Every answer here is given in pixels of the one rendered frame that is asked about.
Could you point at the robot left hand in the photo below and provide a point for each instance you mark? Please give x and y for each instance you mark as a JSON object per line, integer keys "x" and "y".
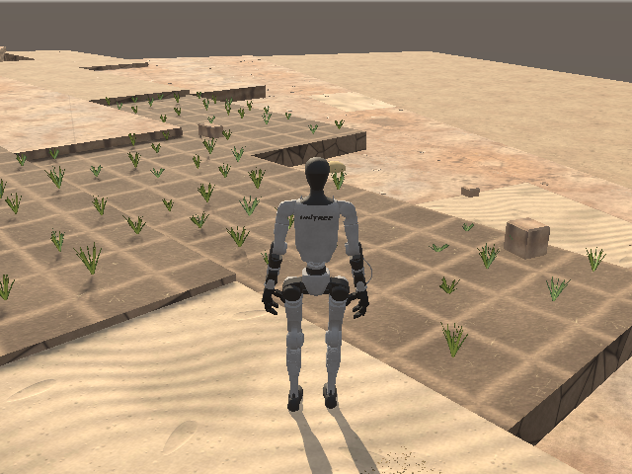
{"x": 268, "y": 301}

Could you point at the robot left upper arm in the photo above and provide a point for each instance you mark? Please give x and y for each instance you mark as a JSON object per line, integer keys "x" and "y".
{"x": 284, "y": 210}

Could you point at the robot left foot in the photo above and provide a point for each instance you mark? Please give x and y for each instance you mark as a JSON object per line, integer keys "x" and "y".
{"x": 293, "y": 403}

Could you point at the robot right hand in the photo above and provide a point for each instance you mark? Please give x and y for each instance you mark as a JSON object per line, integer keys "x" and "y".
{"x": 362, "y": 304}

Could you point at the robot right thigh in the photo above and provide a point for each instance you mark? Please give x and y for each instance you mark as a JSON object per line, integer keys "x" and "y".
{"x": 338, "y": 295}

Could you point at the robot right upper arm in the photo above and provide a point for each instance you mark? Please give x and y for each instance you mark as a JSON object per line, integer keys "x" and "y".
{"x": 348, "y": 210}

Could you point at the robot right forearm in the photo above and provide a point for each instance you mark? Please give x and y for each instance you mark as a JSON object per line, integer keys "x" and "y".
{"x": 356, "y": 262}

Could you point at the robot left forearm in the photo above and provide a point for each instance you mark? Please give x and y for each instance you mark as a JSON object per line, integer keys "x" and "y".
{"x": 273, "y": 269}

